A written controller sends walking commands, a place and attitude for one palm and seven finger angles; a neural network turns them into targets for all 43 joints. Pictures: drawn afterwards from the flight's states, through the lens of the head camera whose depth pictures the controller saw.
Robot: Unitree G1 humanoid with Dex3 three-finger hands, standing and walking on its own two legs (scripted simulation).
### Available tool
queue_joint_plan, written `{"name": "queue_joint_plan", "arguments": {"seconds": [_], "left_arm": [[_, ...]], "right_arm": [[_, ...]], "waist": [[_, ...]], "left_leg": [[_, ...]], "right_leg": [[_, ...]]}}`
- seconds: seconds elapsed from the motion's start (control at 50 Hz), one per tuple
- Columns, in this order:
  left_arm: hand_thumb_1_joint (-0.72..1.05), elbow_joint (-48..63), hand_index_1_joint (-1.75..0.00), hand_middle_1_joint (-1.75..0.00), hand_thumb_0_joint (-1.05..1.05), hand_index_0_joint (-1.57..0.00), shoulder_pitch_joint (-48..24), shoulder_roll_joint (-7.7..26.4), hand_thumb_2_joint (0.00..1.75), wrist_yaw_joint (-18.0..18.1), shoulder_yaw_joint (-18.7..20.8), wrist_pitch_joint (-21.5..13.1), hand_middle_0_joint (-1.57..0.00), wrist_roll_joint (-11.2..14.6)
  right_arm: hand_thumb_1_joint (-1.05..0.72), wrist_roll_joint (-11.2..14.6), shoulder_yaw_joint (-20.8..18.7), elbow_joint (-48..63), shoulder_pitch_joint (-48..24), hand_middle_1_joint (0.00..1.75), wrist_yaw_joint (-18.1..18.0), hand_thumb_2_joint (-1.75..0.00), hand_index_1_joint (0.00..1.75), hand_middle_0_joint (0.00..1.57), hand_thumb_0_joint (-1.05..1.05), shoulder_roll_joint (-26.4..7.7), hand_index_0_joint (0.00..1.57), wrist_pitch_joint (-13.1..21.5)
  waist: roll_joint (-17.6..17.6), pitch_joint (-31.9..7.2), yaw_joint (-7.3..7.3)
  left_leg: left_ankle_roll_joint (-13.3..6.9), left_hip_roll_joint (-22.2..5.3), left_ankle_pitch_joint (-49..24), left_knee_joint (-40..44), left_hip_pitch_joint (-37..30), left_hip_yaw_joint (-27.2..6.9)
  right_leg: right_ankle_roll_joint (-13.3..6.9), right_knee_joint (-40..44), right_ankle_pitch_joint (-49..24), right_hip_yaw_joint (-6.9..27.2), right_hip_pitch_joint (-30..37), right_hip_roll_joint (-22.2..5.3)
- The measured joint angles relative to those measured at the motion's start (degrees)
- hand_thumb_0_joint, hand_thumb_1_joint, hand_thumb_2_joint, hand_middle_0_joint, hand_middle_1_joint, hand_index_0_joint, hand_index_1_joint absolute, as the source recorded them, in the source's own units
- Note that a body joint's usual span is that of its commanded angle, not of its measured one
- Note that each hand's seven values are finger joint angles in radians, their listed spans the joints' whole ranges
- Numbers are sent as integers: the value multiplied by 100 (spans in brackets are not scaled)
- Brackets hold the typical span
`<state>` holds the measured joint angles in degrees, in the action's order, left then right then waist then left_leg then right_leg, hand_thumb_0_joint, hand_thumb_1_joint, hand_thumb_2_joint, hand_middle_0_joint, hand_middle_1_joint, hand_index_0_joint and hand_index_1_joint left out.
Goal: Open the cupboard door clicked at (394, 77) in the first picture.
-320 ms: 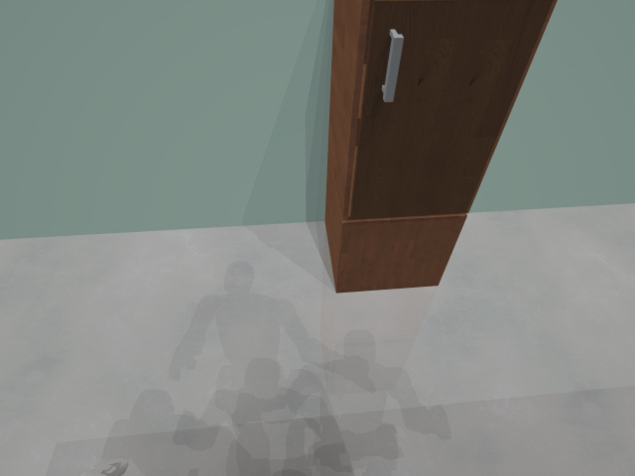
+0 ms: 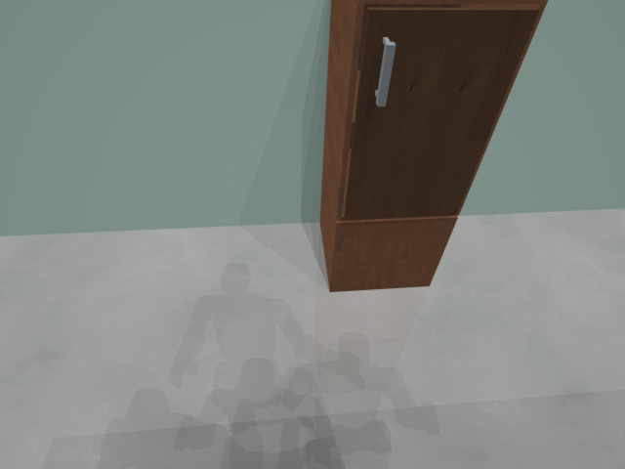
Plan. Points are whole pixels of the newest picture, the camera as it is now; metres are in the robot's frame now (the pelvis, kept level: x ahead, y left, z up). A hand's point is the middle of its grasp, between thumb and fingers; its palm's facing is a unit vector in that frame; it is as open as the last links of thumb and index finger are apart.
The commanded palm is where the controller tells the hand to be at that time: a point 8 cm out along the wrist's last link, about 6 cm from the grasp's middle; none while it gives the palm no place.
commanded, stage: stand and wait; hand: left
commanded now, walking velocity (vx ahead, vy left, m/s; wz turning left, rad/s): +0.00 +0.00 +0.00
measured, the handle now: (383, 72) +0.88 -0.09 +0.13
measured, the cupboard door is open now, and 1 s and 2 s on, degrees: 0 0 0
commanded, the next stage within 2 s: look at it before walking up in 0.50 s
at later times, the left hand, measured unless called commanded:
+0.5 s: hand out of the picture +0.06 +0.24 -0.15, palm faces -0.03 -0.94 -0.34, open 7.4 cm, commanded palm none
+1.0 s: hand out of the picture +0.08 +0.24 -0.15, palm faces -0.03 -0.94 -0.33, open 7.4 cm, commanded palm none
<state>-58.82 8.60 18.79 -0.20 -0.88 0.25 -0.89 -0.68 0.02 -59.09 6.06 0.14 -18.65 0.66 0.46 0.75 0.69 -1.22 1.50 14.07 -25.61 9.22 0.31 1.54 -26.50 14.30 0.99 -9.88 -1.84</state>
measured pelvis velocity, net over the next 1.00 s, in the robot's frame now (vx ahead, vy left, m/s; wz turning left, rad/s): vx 0.00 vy -0.01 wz -0.01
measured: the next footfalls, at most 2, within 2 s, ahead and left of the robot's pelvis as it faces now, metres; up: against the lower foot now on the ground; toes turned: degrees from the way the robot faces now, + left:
none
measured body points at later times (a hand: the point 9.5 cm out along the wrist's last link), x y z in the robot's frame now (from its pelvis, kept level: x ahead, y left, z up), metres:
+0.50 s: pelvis -0.01 -0.01 +0.00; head -0.01 -0.01 +0.45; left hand +0.06 +0.29 -0.13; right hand +0.06 -0.31 -0.13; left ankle +0.00 +0.11 -0.74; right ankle +0.00 -0.14 -0.74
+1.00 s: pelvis +0.00 -0.01 +0.01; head +0.01 -0.01 +0.45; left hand +0.08 +0.28 -0.13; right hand +0.08 -0.31 -0.13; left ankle +0.00 +0.11 -0.74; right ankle +0.00 -0.14 -0.74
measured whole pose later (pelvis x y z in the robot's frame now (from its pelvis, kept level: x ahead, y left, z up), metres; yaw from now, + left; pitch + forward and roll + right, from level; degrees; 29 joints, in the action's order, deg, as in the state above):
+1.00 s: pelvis +0.00 -0.01 +0.01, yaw +0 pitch -2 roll +0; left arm -62.3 7.8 19.5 -0.1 -0.4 -0.5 -0.9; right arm -0.3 -0.1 -63.9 6.4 0.0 -19.2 0.8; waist 0.4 1.6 0.3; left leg -0.1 0.3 12.1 -21.4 7.6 0.2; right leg 0.6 -22.2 12.1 0.9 -8.4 -0.7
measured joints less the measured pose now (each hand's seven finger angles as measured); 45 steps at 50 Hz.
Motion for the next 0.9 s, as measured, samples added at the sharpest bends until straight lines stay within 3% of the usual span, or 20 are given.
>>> {"name": "queue_joint_plan", "arguments": {"seconds": [0.9], "left_arm": [[90,-348,-30,-30,1,-20,-79,55,90,8,49,-79,-21,5]], "right_arm": [[-91,32,-10,-487,66,30,-7,-89,30,21,0,-45,20,16]], "waist": [[-11,69,-49]], "left_leg": [[108,-120,-204,396,-128,-5]], "right_leg": [[-93,395,-219,-6,113,117]]}}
